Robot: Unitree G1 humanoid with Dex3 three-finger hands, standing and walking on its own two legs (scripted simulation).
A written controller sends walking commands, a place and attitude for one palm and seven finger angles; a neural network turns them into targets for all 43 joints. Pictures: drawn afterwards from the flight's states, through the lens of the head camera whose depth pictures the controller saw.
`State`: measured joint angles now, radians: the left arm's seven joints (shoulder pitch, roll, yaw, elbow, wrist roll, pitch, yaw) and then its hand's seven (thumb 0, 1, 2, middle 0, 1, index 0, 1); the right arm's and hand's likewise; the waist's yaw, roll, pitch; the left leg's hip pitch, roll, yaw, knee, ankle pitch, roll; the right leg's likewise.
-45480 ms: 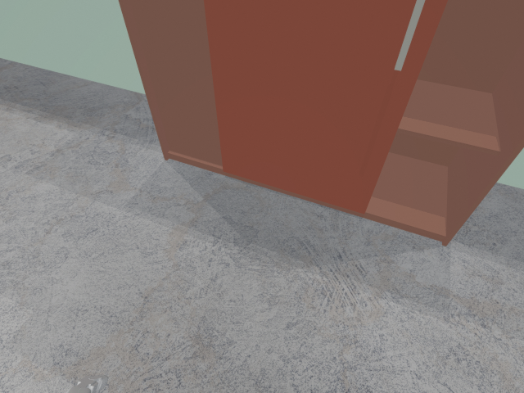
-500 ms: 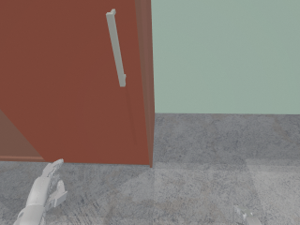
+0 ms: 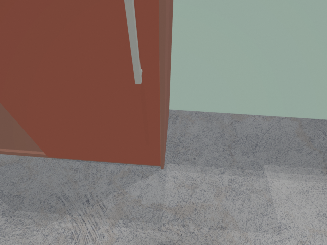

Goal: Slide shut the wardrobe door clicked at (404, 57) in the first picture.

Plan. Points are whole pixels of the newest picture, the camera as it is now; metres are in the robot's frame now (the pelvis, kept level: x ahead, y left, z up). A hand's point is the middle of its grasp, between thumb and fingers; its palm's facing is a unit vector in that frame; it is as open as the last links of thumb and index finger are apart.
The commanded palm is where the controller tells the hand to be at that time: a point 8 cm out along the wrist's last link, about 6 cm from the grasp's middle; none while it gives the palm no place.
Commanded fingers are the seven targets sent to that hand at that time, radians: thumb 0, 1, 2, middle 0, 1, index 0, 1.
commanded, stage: let the arm hang, fingers relaxed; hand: left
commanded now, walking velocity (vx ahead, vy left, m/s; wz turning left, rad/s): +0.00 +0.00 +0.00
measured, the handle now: (135, 43) +0.65 +0.14 +0.15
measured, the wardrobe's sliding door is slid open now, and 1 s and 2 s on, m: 0.00 0.00 0.00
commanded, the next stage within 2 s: look to check the result in 0.46 s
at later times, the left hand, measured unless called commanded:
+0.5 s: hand out of the picture +0.12 +0.20 -0.16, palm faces -0.04 -0.96 -0.27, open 7.4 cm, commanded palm none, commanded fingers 0.00 0.90 0.90 -0.20 -0.30 -0.20 -0.30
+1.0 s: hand out of the picture +0.14 +0.21 -0.15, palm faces -0.02 -0.95 -0.32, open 7.4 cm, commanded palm none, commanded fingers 0.00 0.90 0.90 -0.20 -0.30 -0.20 -0.30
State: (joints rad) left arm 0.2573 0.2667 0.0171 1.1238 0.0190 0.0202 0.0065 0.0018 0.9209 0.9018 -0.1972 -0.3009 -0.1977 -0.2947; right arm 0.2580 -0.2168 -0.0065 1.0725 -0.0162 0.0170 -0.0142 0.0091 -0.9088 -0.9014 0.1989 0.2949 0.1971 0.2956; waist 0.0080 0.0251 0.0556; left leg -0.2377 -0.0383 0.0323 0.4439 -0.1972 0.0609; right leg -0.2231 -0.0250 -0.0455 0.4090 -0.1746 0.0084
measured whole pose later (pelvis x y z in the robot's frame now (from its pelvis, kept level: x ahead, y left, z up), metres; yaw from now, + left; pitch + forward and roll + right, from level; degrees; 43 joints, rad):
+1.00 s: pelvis +0.06 -0.03 +0.01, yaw +0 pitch +0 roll +0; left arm 0.10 0.29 0.01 1.13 0.01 -0.01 0.01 0.00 0.91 0.90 -0.20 -0.30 -0.20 -0.29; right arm 0.11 -0.30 0.00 1.12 -0.01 0.00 -0.02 0.01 -0.91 -0.90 0.20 0.30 0.20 0.30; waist 0.00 0.02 0.04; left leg -0.08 -0.01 0.03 0.31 -0.22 0.02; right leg -0.09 0.00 -0.05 0.31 -0.22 -0.02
